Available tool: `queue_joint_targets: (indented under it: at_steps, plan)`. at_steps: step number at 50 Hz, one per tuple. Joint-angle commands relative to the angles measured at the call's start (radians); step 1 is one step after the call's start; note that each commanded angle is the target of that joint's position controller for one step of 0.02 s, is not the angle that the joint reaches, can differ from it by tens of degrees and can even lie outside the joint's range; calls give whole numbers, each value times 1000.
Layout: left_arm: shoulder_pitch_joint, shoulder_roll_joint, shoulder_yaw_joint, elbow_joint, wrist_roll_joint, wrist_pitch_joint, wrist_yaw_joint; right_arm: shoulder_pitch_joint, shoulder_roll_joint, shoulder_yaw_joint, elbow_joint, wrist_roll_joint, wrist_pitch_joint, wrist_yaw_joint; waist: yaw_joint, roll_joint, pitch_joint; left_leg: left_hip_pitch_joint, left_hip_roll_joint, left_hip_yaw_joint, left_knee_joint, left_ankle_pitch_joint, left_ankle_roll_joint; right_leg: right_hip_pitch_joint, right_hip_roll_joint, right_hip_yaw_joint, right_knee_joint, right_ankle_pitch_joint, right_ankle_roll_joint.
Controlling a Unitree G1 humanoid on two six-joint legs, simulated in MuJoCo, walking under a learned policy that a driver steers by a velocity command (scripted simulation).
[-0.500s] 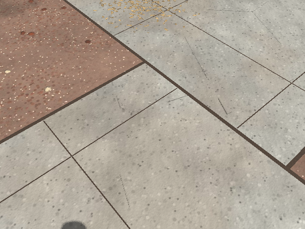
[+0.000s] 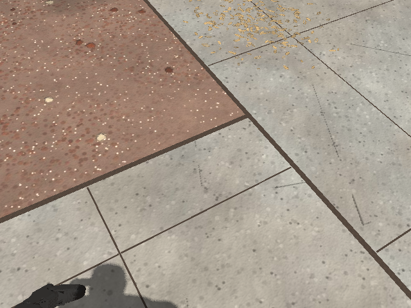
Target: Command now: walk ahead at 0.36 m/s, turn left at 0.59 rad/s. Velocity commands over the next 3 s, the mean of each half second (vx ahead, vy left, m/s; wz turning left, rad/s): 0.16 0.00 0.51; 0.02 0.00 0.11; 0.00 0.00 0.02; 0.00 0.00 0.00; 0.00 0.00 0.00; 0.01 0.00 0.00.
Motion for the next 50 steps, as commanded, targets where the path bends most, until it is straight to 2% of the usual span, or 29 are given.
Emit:
queue_joint_targets:
  at_steps: [1, 4, 6, 7, 8, 9, 10, 11, 12, 14, 17, 21, 24, 26, 27, 28, 29, 30, 31, 33, 35, 37, 39, 40, 41, 42, 43, 44, 50]
  plan:
    - [-88, 64, 13, -84, -6, -17, -10, 12, -188, -56, -46, 6, 3, -17, 3, 123, -46, -98, 184, -146, -37, 350, 107, 181, 95, -57, -125, 122, 0]
    - [-59, 103, 31, -81, -7, -20, -17, 3, -169, -55, -51, 7, 23, -29, 29, 148, -76, -8, 202, -241, 87, 353, 74, 216, 108, -17, -190, 46, -30]
    - [37, 121, 43, -58, 2, -28, -11, -57, -146, -50, -79, 8, 28, -33, 91, 157, -114, -1, 159, -257, 220, 359, 29, 342, 88, -32, -274, 106, -69]
    - [113, 164, 53, -56, 21, -32, -4, -57, -97, -34, -104, -2, 25, -31, 116, 89, -221, -73, 98, -212, 409, 237, -13, 548, -34, 49, -248, 316, -123]
    - [159, 204, 54, -60, 38, -20, 5, 113, -24, -13, -97, -19, 25, -29, 49, -158, -349, -314, -26, -111, 700, -449, -81, 859, -301, 311, -173, 720, -265]
    - [203, 202, 61, -37, 6, 2, -3, 233, -109, -19, -91, 5, 24, -22, 36, -286, -463, -453, 5, -74, 912, -536, -112, 946, -435, 573, -208, 498, -387]
    - [149, 131, 44, -70, -1, 16, 1, 156, -184, -42, -74, 17, 38, -25, 65, -149, -369, -505, 58, -75, 994, -432, -144, 855, -362, 490, -258, 285, -355]
    - [100, 88, 29, -81, 2, 32, 8, 46, -210, -51, -93, 15, 57, -30, 83, -84, -270, -526, 83, -27, 992, -355, -160, 747, -299, 340, -281, 177, -306]
    - [56, 70, 19, -83, 5, 46, 12, 1, -208, -56, -99, 10, 77, -36, 75, -55, -201, -506, 110, -9, 969, -313, -171, 632, -247, 248, -307, 129, -286]
    - [15, 91, 24, -67, 14, 58, 18, -4, -152, -47, -115, 11, 99, -37, 42, -100, -114, -405, 137, 37, 864, -262, -170, 440, -174, 109, -375, 69, -269]
    - [25, 110, 33, -40, 14, 56, 22, -19, -93, -28, -128, -2, 95, -38, 48, -108, -139, -337, 139, 72, 712, -240, -165, 435, -182, 37, -396, 184, -309]
    - [6, 136, 40, -20, -5, 71, 17, -65, -88, -13, -135, -11, 90, -22, 60, -103, -179, -211, 147, 88, 497, -146, -140, 435, -205, -6, -398, 163, -320]
    - [17, 150, 38, 4, -21, 83, 8, -81, -99, -13, -132, -13, 91, -7, 59, -102, -154, -131, 128, 113, 328, -92, -110, 426, -201, -8, -383, 6, -299]
    - [20, 125, 25, 26, -34, 88, 5, -52, -98, -14, -111, -21, 87, 0, 30, -89, -137, 6, 104, 134, 122, 21, -69, 365, -167, -33, -327, -95, -239]
    - [67, 86, 10, 50, -30, 86, 0, -58, -121, -16, -120, -29, 87, -2, 35, -41, -130, 85, 153, 59, 31, 103, -35, 307, -129, -62, -278, -184, -162]
    - [97, 17, -13, 40, 9, 81, -10, -65, -193, -23, -141, -39, 88, -14, 85, 190, -162, 156, 369, -199, -23, 300, 32, 218, -27, -175, -55, -381, -64]
    - [62, 48, -3, 26, 5, 83, 2, -125, -194, -18, -148, -58, 76, -9, 69, 297, -114, -41, 458, -284, -69, 215, 171, 209, 32, -139, 19, -546, -26]
    - [44, 111, 14, 33, -3, 91, 11, -172, -154, -9, -155, -60, 58, -4, 61, 240, -74, -79, 408, -240, -83, 153, 178, 224, 17, -101, 113, -526, -10]
    - [61, 116, 21, 46, -9, 96, 12, -195, -125, 0, -139, -58, 42, -2, 75, 232, -71, -78, 366, -183, -76, 158, 146, 216, 18, -89, 145, -494, -5]
    - [102, 111, 28, 82, -1, 107, 21, -226, -120, 2, -122, -41, 27, -2, 85, 198, -77, -52, 327, -121, -35, 293, 112, 224, 9, -76, 173, -443, 15]
    - [115, 73, 16, 95, -9, 105, 15, -229, -98, 9, -104, -36, 28, -2, 91, 171, -104, -37, 299, -70, 9, 446, 108, 285, 11, -85, 117, -420, 26]
    - [95, 54, 5, 96, -17, 101, 11, -219, -90, 10, -86, -32, 35, -1, 72, 167, -124, 8, 297, -75, 37, 482, 115, 321, 17, -98, -1, -375, 26]
    - [118, 48, -2, 113, -14, 98, 7, -229, -79, 13, -67, -20, 43, -1, 93, 155, -132, 8, 277, -72, 59, 417, 90, 420, 28, -113, -225, -186, 13]
    - [123, 66, -2, 118, -2, 97, 6, -200, -74, 14, -50, -17, 41, 1, 90, 131, -135, -11, 255, -73, 54, 309, 51, 486, 15, -87, -292, -43, -3]
    - [127, 112, 3, 115, 7, 97, 9, -175, -66, 17, -37, -29, 35, 3, 68, 75, -132, -42, 215, -52, 69, 181, 10, 532, -39, -34, -293, 101, -26]
    - [110, 178, 20, 134, -6, 100, 11, -133, -72, 12, -34, -37, 30, 7, 15, -38, -106, -59, 162, -5, 46, 102, -20, 499, -38, -54, -236, 34, -68]
    - [100, 126, 13, 138, -11, 99, 7, -181, -82, 12, -24, -42, 32, 3, 57, -37, -87, -15, 136, 31, 65, 62, -49, 422, -22, -52, -259, -109, -89]
    - [96, 96, 4, 146, -4, 95, 6, -213, -89, 7, -22, -35, 36, -1, 66, -27, -64, -10, 134, 39, 80, 51, -54, 393, -17, -47, -282, -164, -83]
    - [105, 80, -9, 199, -3, 76, 21, -205, -64, 3, 30, -31, 51, -19, 73, -2, -46, -16, 137, 41, 70, 99, -55, 407, 1, -60, -293, -174, -59]
Next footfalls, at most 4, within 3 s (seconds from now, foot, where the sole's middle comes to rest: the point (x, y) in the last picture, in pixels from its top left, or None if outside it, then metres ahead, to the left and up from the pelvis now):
0.14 right None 0.27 -0.13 -0.78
0.54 left None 0.17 0.11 -0.78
0.80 right None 0.23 -0.14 -0.78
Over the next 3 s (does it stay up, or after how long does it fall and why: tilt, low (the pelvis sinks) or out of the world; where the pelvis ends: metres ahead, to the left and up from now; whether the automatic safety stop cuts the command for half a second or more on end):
stays up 0.18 -0.03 -0.01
